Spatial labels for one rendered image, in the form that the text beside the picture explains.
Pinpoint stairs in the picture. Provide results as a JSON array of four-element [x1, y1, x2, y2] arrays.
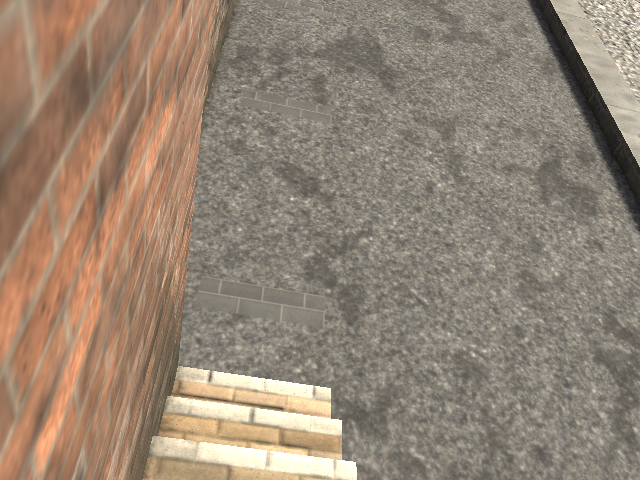
[[142, 366, 357, 480]]

